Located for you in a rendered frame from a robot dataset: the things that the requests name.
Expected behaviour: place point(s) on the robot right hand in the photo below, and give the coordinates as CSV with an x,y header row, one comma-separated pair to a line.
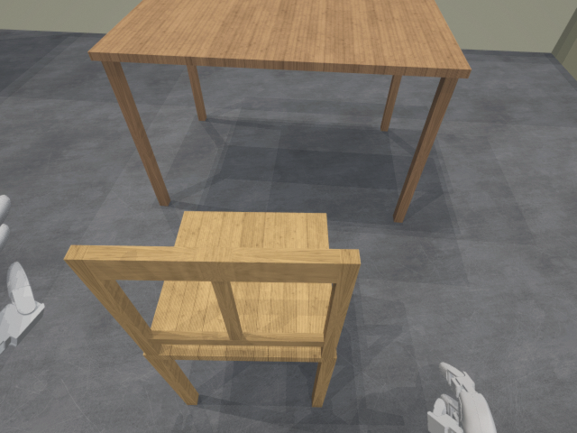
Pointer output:
x,y
471,414

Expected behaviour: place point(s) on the table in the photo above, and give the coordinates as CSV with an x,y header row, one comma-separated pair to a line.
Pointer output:
x,y
387,37

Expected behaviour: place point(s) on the robot left hand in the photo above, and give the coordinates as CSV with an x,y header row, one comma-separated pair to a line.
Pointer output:
x,y
19,317

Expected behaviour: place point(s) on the chair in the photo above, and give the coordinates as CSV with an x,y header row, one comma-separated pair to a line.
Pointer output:
x,y
238,286

